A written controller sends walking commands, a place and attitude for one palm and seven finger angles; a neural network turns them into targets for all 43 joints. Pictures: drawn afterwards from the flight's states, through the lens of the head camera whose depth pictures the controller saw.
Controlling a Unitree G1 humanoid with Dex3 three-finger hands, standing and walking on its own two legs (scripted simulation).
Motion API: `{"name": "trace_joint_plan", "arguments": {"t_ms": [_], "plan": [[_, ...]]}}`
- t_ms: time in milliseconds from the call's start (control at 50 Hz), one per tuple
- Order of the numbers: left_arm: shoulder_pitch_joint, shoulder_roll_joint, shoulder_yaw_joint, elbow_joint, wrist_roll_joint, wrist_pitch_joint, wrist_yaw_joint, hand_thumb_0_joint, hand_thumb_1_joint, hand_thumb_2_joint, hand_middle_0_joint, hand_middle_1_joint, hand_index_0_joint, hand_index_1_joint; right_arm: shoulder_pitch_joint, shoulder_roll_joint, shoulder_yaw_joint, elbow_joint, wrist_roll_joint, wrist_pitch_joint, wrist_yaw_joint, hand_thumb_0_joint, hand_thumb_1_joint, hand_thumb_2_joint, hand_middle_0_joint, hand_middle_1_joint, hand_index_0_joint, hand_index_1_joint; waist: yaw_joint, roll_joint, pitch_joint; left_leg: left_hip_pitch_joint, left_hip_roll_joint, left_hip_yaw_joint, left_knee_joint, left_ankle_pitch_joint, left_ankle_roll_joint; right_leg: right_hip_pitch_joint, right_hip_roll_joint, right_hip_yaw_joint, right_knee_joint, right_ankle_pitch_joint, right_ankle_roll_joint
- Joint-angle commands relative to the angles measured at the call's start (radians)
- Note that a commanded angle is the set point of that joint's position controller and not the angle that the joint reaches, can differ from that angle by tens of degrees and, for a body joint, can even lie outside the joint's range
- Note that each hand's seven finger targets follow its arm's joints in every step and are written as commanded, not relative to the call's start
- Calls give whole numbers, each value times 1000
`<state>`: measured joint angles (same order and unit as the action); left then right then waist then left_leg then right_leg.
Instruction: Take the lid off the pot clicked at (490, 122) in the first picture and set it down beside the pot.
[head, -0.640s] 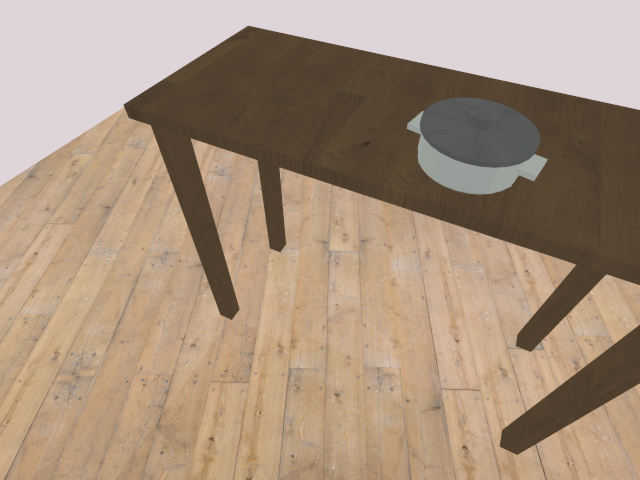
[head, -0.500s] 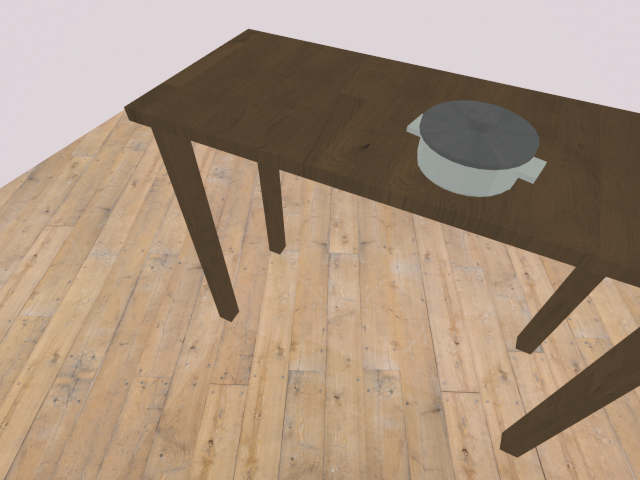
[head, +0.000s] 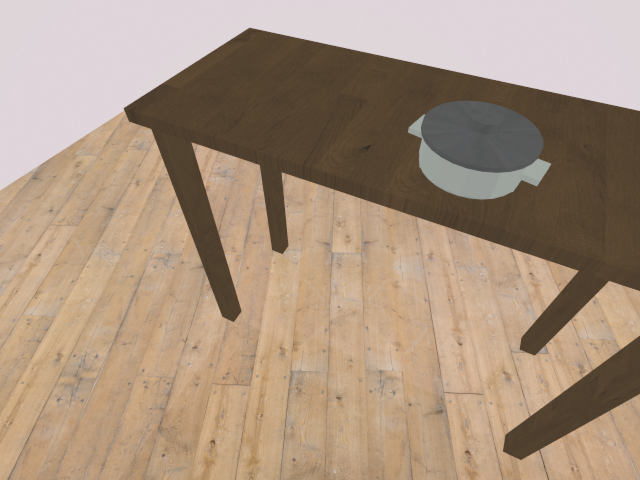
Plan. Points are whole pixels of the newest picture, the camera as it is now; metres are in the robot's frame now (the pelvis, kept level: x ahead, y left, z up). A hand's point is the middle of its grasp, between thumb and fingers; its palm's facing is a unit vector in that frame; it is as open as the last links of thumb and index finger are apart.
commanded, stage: turn to face it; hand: left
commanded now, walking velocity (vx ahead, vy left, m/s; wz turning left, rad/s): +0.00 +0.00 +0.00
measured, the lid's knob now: (485, 120) +0.59 -0.21 +0.15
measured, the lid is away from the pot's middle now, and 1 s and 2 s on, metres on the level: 0.00 0.00 0.00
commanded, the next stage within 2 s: take the last steps up to it in 0.86 s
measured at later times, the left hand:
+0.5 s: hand out of the picture +0.06 +0.18 -0.18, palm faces -0.09 -0.96 -0.25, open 7.4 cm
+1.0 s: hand out of the picture +0.15 +0.17 -0.16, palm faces -0.33 -0.91 -0.25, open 7.4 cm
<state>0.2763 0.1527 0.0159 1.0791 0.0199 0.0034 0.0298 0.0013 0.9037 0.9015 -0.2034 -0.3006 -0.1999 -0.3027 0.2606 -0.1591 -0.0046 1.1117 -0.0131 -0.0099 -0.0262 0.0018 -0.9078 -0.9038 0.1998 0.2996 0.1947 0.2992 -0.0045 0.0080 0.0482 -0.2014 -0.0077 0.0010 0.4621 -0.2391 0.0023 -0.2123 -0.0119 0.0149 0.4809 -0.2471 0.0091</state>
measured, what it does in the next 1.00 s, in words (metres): lifts its right foot, turning right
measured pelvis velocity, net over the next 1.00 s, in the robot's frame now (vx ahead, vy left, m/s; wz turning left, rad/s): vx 0.00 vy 0.00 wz -0.35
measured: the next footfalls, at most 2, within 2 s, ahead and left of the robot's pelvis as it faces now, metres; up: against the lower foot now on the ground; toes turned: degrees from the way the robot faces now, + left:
right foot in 1.02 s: -0.03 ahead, -0.12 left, +0.00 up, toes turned -22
left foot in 1.34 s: +0.15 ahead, +0.05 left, +0.00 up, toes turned -16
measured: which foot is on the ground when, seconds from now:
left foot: down 0.00-1.00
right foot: down 0.00-0.70, up 0.72-1.00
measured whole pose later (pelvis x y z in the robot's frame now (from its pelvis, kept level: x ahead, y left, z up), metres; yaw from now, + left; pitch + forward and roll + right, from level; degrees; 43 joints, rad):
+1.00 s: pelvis +0.00 +0.00 -0.01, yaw -20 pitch +2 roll +0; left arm 0.16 0.23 0.07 0.90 0.02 0.06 -0.02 0.00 0.91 0.90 -0.20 -0.30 -0.20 -0.30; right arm 0.22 -0.20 -0.02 0.93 -0.03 0.01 -0.02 0.00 -0.90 -0.90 0.20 0.30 0.20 0.30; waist -0.01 0.01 0.10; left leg -0.22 0.08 0.15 0.53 -0.33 -0.02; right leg -0.30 -0.02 -0.02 0.63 -0.35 0.02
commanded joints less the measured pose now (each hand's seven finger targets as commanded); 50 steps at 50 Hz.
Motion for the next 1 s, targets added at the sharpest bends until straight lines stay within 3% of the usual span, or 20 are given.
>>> {"name": "trace_joint_plan", "arguments": {"t_ms": [0, 140, 220, 360, 400, 440, 460, 480, 540, 620, 640, 660, 680, 700, 740, 820, 880, 920, 960, 980], "plan": [[53, 113, 18, -36, -3, -19, 11, 0, 900, 900, -200, -300, -200, -300, 55, -102, -19, -27, 3, -8, -6, 0, -900, -900, 200, 300, 200, 300, 2, -17, 7, -17, 93, -77, -90, 96, 23, -6, -78, 69, -97, 85, -27], [44, 126, 33, -51, -3, -6, 5, 0, 900, 900, -200, -300, -200, -300, 55, -108, -30, -37, 3, 0, -13, 0, -900, -900, 200, 300, 200, 300, 0, 0, 14, 13, 107, -52, -53, 90, 22, -59, -69, 98, -75, 108, -41], [16, 144, 56, -97, 0, 17, -10, 0, 900, 900, -200, -300, -200, -300, 25, -141, -53, -82, -2, 16, -20, 0, -900, -900, 200, 300, 200, 300, 0, 12, 37, -31, 145, -48, -43, -44, 32, -128, -43, 131, -17, 57, -52], [11, 155, 77, -153, 5, 24, -28, 0, 900, 900, -200, -300, -200, -300, -33, -180, -81, -163, -4, 14, -20, 0, -900, -900, 200, 300, 200, 300, 15, 30, -24, -47, 198, -46, -17, -122, 49, -160, -5, 158, 88, 71, -53], [11, 175, 81, -160, 7, 22, -29, 0, 900, 900, -200, -300, -200, -300, -51, -174, -82, -183, -4, 15, -18, 0, -900, -900, 200, 300, 200, 300, 20, -30, -46, -59, 164, 8, 63, -119, 31, -151, -35, 222, 57, 114, -69], [21, 223, 89, -164, 8, 18, -22, 0, 900, 900, -200, -300, -200, -300, -51, -137, -76, -201, 0, 18, -16, 0, -900, -900, 200, 300, 200, 300, 21, -182, -83, -122, 70, 89, 238, -156, -7, -77, -138, 402, -53, 170, -125], [32, 250, 97, -164, 4, 19, -16, 0, 900, 900, -200, -300, -200, -300, -67, -124, -74, -208, 1, 20, -16, 0, -900, -900, 200, 300, 200, 300, 32, -225, -64, -191, 28, 80, 327, -218, -25, -39, -204, 508, -111, 240, -174], [44, 253, 104, -165, 2, 21, -9, 0, 900, 900, -200, -300, -200, -300, -96, -129, -72, -222, 1, 21, -17, 0, -900, -900, 200, 300, 200, 300, 52, -221, -56, -254, 35, 32, 413, -283, -27, 17, -223, 544, -128, 327, -216], [-6, 238, 106, -188, 5, 20, 2, 0, 900, 900, -200, -300, -200, -300, -86, -134, -70, -233, 9, 12, -19, 0, -900, -900, 200, 300, 200, 300, 26, -171, -93, -259, 58, -26, 407, -307, -23, 68, -212, 504, -65, 497, -233], [-90, 243, 102, -225, -3, 28, -6, 0, 900, 900, -200, -300, -200, -300, 23, -134, -68, -205, 14, 6, -22, 0, -900, -900, 200, 300, 200, 300, -36, -126, -152, 29, 16, 13, 33, -66, -23, -41, -117, 413, -2, 430, -140], [-94, 221, 96, -235, -7, 30, -9, 0, 900, 900, -200, -300, -200, -300, 43, -161, -73, -202, 12, -2, -26, 0, -900, -900, 200, 300, 200, 300, -46, -63, -157, 166, 70, -27, -57, 1, -5, -149, -54, 346, 62, 332, -94], [-95, 173, 87, -257, -13, 34, -19, 0, 900, 900, -200, -300, -200, -300, 39, -239, -85, -220, 0, -6, -28, 0, -900, -900, 200, 300, 200, 300, -50, 152, -132, 235, 258, -236, -158, 35, 63, -331, 68, 218, 214, 60, -34], [-110, 157, 85, -271, -6, 33, -25, 0, 900, 900, -200, -300, -200, -300, 16, -284, -92, -239, -10, 0, -23, 0, -900, -900, 200, 300, 200, 300, -40, 286, -61, 159, 443, -371, -216, 151, 151, -409, 101, 75, 435, -286, 12], [-119, 186, 93, -270, 2, 34, -29, 0, 900, 900, -200, -300, -200, -300, -19, -270, -82, -259, -17, 6, -21, 0, -900, -900, 200, 300, 200, 300, -32, 186, -18, 47, 457, -345, -209, 184, 204, -372, 43, 100, 578, -284, 23], [-76, 192, 100, -237, 7, 43, -37, 0, 900, 900, -200, -300, -200, -300, -102, -210, -63, -279, -17, 1, -21, 0, -900, -900, 200, 300, 200, 300, 20, 129, 12, -47, 367, -227, -206, 136, 190, -347, 19, 92, 680, -207, 32], [-91, 138, 73, -243, -1, 46, -51, 0, 900, 900, -200, -300, -200, -300, -74, -218, -62, -269, -22, 0, -17, 0, -900, -900, 200, 300, 200, 300, 5, 142, -15, 53, 268, -26, -137, 334, 147, -291, -5, -6, 486, -175, 41], [-132, 120, 58, -259, -3, 39, -49, 0, 900, 900, -200, -300, -200, -300, 8, -232, -69, -234, -23, 3, -13, 0, -900, -900, 200, 300, 200, 300, -32, 175, -46, 112, 292, -15, -89, 465, 152, -206, 0, -58, 298, -199, 32], [-107, 120, 56, -252, -4, 28, -46, 0, 900, 900, -200, -300, -200, -300, 25, -244, -78, -222, -20, 7, -11, 0, -900, -900, 200, 300, 200, 300, -27, 177, -90, 146, 298, -11, -24, 534, 135, -130, 12, -72, 153, -161, 16], [-29, 142, 62, -224, 0, 17, -45, 0, 900, 900, -200, -300, -200, -300, 32, -239, -81, -212, -12, 9, -7, 0, -900, -900, 200, 300, 200, 300, 8, 112, -125, 72, 254, 39, 75, 406, 71, 53, 25, -87, -66, 42, 4], [26, 198, 74, -203, 6, 9, -40, 0, 900, 900, -200, -300, -200, -300, 37, -205, -76, -211, -1, 7, -3, 0, -900, -900, 200, 300, 200, 300, 31, -11, -165, -59, 208, 93, 194, 193, 25, 219, -69, 24, -123, 155, -29]]}}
